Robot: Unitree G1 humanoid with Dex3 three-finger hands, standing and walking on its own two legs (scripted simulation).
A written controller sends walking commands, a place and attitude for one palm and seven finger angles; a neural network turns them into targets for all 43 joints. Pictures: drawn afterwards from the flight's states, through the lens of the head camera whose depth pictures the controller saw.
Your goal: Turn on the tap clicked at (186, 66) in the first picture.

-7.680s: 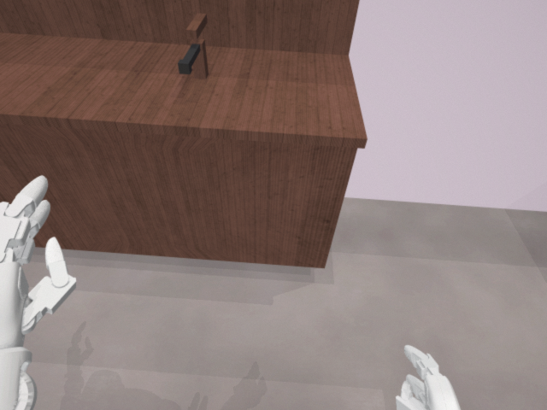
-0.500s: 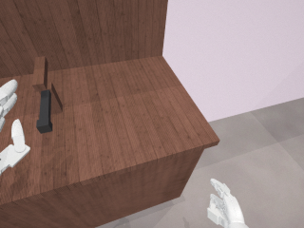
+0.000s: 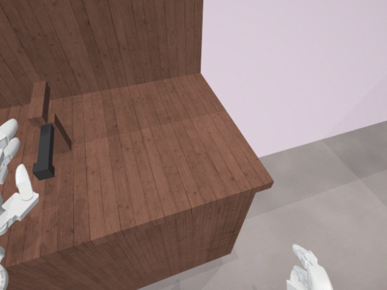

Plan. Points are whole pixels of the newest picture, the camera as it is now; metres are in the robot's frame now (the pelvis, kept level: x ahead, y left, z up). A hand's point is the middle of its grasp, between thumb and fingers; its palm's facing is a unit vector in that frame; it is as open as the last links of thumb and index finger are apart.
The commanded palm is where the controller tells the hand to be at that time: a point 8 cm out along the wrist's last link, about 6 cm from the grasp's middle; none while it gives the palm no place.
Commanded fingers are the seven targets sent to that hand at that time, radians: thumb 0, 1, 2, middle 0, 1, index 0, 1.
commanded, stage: come to a stop and stand still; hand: left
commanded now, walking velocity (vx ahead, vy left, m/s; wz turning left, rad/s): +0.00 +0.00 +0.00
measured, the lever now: (44, 170) +0.32 +0.33 +0.08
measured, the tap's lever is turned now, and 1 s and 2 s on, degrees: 0 0 0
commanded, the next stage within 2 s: look again from close up in 0.46 s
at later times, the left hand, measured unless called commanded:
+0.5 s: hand (29, 193) +0.23 +0.27 +0.16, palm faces +0.40 -0.84 -0.36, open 7.4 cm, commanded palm +0.17 +0.30 +0.17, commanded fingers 0.00 0.90 0.90 -0.20 -0.30 -0.20 -0.30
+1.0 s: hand out of the picture +0.21 +0.32 +0.16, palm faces +0.41 -0.81 -0.41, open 7.4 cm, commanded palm +0.15 +0.33 +0.17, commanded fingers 0.00 0.90 0.90 -0.20 -0.30 -0.20 -0.30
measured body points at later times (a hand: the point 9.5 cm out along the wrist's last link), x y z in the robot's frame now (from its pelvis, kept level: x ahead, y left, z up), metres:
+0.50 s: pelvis +0.02 +0.02 +0.00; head +0.03 +0.03 +0.45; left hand +0.20 +0.31 +0.18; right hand +0.21 -0.20 -0.07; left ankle +0.03 +0.12 -0.74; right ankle -0.01 -0.08 -0.74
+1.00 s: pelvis -0.01 +0.05 +0.00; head +0.01 +0.07 +0.45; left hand +0.18 +0.36 +0.18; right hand +0.15 -0.17 -0.08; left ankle +0.03 +0.12 -0.74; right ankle -0.01 -0.08 -0.74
